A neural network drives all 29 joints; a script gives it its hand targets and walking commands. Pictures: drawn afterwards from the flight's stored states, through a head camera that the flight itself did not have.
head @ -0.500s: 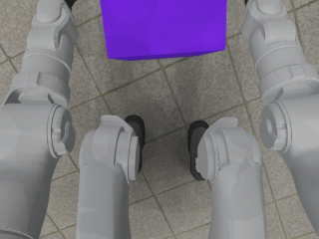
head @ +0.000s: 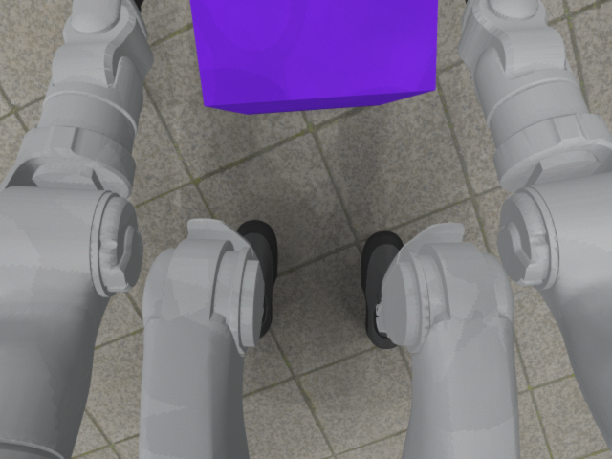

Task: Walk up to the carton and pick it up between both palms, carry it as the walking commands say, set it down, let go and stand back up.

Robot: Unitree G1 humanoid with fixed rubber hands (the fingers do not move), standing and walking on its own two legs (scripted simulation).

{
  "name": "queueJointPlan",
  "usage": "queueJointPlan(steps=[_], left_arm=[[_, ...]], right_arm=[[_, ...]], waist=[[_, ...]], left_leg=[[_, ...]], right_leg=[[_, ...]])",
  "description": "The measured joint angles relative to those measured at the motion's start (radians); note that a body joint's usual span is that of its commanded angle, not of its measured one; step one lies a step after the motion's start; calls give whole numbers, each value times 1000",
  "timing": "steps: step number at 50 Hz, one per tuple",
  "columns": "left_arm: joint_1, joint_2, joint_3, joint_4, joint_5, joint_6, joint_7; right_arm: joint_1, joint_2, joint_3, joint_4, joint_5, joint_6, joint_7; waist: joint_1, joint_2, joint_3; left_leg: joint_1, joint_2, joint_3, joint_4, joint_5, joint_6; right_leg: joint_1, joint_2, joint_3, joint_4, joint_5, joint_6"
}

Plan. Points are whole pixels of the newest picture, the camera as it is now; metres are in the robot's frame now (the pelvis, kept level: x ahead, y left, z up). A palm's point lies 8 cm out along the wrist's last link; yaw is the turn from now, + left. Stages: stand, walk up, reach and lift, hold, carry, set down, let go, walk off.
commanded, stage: reach and lift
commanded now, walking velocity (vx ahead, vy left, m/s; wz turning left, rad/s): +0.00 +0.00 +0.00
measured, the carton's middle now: (309, 6) +0.54 +0.03 -0.24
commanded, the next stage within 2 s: none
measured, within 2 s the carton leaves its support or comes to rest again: leaves its support in 1.10 s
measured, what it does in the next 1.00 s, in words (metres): stands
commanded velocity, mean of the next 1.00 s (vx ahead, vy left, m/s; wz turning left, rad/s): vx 0.00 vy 0.00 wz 0.00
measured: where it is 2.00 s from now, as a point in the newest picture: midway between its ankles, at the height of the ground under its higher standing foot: (319, 303)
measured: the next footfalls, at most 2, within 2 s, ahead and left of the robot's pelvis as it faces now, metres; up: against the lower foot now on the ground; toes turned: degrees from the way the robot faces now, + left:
none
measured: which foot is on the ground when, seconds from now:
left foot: down 0.00-1.00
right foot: down 0.00-1.00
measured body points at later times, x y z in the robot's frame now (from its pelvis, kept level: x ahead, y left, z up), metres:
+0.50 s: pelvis +0.00 +0.00 +0.00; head +0.37 +0.02 +0.25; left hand +0.55 +0.18 -0.18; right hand +0.57 -0.11 -0.18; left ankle +0.12 +0.11 -0.33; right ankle +0.11 -0.11 -0.33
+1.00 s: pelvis +0.01 +0.00 -0.01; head +0.37 +0.01 +0.25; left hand +0.55 +0.18 -0.18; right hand +0.57 -0.11 -0.18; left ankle +0.12 +0.11 -0.33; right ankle +0.11 -0.11 -0.33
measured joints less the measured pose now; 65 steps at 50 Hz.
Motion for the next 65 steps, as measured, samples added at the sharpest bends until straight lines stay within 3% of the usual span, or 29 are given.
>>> queueJointPlan(steps=[19,24,33,44,51,55,60,65], left_arm=[[-33,-65,-8,-13,48,-11,39],[-40,-70,19,0,70,2,41],[12,-104,157,-110,194,101,-11],[48,-107,176,-162,222,150,-46],[89,-116,147,-202,204,169,-20],[122,-128,126,-232,178,182,46],[135,-133,135,-255,172,195,44],[105,-141,182,-251,221,217,27]], right_arm=[[-31,45,-5,10,-19,-20,-35],[-37,56,-42,21,-56,-10,-31],[10,108,-183,-68,-183,69,9],[51,132,-226,-126,-210,105,22],[81,138,-198,-156,-192,122,-2],[105,153,-179,-182,-177,137,-25],[124,164,-190,-219,-182,156,-30],[105,177,-247,-224,-225,174,-19]], waist=[[1,-12,17],[1,-13,15],[2,-21,11],[4,-19,-6],[8,-20,-30],[6,-19,-52],[4,-16,-87],[1,-17,-123]], left_leg=[[17,-3,-4,-13,-7,-3],[19,-7,-7,-7,-10,-7],[23,-11,-11,38,-36,-14],[24,-20,-19,58,-57,-22],[22,-27,-22,54,-62,-26],[19,-35,-25,45,-58,-31],[14,-47,-28,25,-40,-33],[9,-59,-31,-7,-17,-35]], right_leg=[[15,14,5,-17,-1,7],[15,18,5,-10,-3,6],[17,26,2,35,-26,2],[17,34,-1,53,-45,0],[14,42,3,48,-49,4],[12,49,8,38,-45,11],[9,56,17,18,-30,23],[9,56,22,-12,-12,28]])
